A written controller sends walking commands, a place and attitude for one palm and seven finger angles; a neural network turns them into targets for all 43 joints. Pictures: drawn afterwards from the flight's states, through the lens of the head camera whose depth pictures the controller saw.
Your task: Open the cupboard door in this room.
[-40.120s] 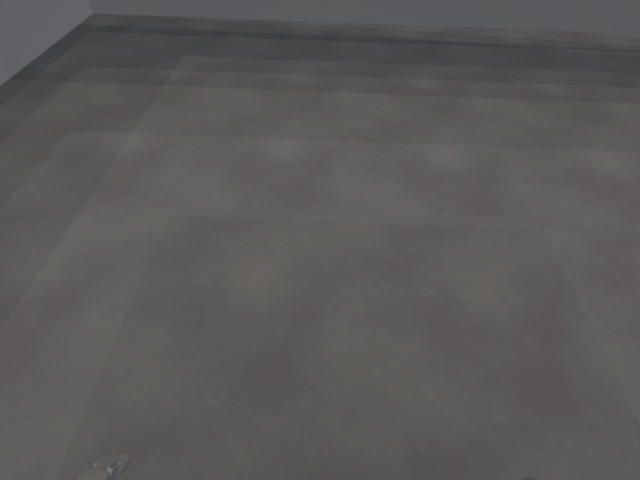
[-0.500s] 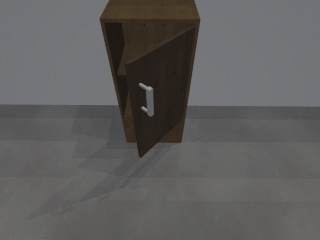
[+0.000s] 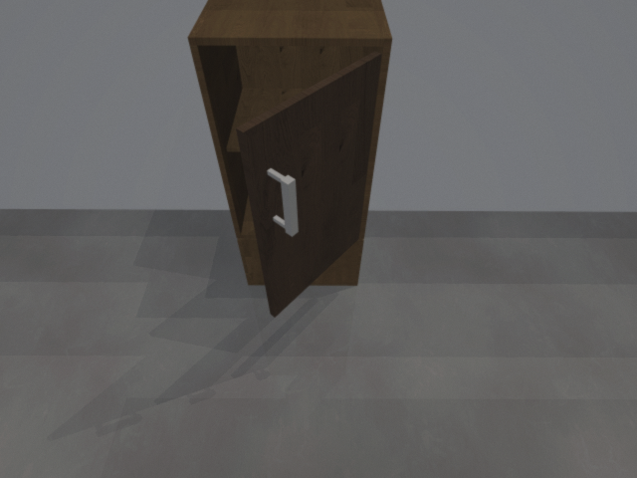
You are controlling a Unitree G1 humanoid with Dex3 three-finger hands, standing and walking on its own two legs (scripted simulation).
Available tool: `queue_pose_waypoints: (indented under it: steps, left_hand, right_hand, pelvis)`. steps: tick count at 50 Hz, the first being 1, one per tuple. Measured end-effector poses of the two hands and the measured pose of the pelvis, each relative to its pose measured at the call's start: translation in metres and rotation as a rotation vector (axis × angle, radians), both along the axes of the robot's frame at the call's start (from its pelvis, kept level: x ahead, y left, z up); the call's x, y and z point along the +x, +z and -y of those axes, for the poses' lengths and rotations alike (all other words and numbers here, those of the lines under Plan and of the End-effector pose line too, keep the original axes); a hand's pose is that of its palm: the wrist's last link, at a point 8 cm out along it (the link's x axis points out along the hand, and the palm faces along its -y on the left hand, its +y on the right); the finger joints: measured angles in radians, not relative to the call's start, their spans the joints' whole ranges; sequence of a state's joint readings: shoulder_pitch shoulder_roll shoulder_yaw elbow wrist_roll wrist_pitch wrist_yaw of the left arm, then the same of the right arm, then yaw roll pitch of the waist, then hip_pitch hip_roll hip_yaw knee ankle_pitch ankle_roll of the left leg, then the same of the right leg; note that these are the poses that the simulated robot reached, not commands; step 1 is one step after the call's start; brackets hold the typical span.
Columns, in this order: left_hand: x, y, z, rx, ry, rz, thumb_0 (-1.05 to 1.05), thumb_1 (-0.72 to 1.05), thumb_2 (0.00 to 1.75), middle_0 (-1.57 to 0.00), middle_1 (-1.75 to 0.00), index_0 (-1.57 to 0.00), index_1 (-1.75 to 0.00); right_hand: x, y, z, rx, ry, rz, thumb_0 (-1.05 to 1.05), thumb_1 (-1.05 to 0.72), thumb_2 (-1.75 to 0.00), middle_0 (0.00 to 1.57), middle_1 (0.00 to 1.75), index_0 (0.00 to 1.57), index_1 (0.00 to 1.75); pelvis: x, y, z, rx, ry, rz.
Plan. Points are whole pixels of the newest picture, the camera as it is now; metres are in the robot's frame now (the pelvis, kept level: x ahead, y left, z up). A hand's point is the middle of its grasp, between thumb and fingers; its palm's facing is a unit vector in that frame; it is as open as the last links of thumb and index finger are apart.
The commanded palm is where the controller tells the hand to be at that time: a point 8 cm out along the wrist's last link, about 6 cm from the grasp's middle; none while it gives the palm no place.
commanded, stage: walk to a spot facing it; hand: left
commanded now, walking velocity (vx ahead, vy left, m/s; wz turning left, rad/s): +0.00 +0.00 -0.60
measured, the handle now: (282, 203) +0.60 +0.11 -0.05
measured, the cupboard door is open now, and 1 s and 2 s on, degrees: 49 49 49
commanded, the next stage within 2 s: none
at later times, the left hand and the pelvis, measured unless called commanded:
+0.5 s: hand out of the picture +0.11 +0.18 -0.17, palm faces -0.16 -0.95 -0.28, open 7.4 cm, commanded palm none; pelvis -0.02 -0.02 -0.01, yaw -15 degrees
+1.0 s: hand out of the picture +0.15 +0.12 -0.19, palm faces -0.41 -0.89 -0.18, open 7.4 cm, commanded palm none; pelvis +0.01 -0.03 -0.01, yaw -30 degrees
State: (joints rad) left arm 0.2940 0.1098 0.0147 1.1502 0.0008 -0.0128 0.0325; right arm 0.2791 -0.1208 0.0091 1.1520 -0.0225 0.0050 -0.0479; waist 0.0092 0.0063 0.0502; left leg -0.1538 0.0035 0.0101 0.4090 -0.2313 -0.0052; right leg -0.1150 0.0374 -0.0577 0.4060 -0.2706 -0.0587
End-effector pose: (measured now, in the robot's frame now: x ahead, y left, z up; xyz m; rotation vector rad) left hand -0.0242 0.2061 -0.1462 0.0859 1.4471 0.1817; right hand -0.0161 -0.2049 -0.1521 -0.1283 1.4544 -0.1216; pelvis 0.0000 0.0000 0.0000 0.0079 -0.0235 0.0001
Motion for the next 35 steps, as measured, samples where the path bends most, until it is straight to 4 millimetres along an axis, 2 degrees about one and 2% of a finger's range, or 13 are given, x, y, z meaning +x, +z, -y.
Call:
queue_pose_waypoints:
  steps: [6,11,15,20,25,28,31,35]
  left_hand:
    - [0.003,-0.005,-0.004,-0.001,-0.020,-0.029,0.00,0.91,0.90,-0.20,-0.30,-0.20,-0.30]
    - [0.018,-0.011,-0.018,0.005,-0.056,-0.028,0.00,0.91,0.90,-0.20,-0.30,-0.20,-0.30]
    - [0.043,-0.012,-0.031,0.021,-0.105,0.007,0.00,0.91,0.90,-0.20,-0.30,-0.20,-0.30]
    - [0.090,0.002,-0.036,0.063,-0.187,0.090,0.00,0.91,0.90,-0.19,-0.30,-0.20,-0.30]
    - [0.134,0.015,-0.020,0.103,-0.283,0.179,0.00,0.91,0.90,-0.19,-0.30,-0.20,-0.30]
    - [0.152,0.012,-0.005,0.132,-0.342,0.228,0.00,0.91,0.90,-0.19,-0.30,-0.20,-0.30]
    - [0.156,0.015,0.011,0.136,-0.371,0.229,0.00,0.91,0.90,-0.19,-0.30,-0.20,-0.30]
    - [0.152,0.015,0.029,0.114,-0.409,0.189,0.00,0.91,0.90,-0.19,-0.30,-0.20,-0.30]
  right_hand:
    - [0.001,-0.003,0.009,-0.029,-0.056,0.013,0.01,-0.92,-0.90,0.20,0.30,0.20,0.30]
    - [0.003,-0.001,0.017,-0.070,-0.106,0.046,0.01,-0.91,-0.90,0.20,0.30,0.20,0.30]
    - [0.002,0.002,0.021,-0.098,-0.135,0.087,0.01,-0.91,-0.90,0.20,0.30,0.20,0.30]
    - [-0.009,0.001,0.028,-0.091,-0.163,0.106,0.01,-0.91,-0.90,0.20,0.30,0.20,0.30]
    - [-0.016,-0.011,0.047,-0.062,-0.208,0.117,0.01,-0.91,-0.90,0.20,0.30,0.20,0.30]
    - [-0.018,-0.026,0.067,-0.049,-0.251,0.136,0.01,-0.91,-0.90,0.20,0.30,0.20,0.30]
    - [-0.014,-0.024,0.086,-0.062,-0.282,0.148,0.01,-0.91,-0.90,0.20,0.30,0.20,0.30]
    - [0.000,-0.006,0.107,-0.100,-0.315,0.207,0.01,-0.91,-0.90,0.20,0.30,0.20,0.30]
  pelvis:
    - [-0.002,-0.005,0.000,-0.008,-0.044,-0.005]
    - [-0.005,-0.009,-0.003,-0.012,-0.081,-0.011]
    - [-0.009,-0.011,-0.007,0.002,-0.131,-0.020]
    - [-0.014,-0.008,-0.002,0.009,-0.191,-0.020]
    - [-0.016,-0.012,0.015,0.011,-0.257,-0.023]
    - [-0.016,-0.024,0.031,0.019,-0.292,-0.027]
    - [-0.018,-0.022,0.038,0.009,-0.315,-0.021]
    - [-0.017,-0.012,0.045,0.024,-0.367,-0.027]
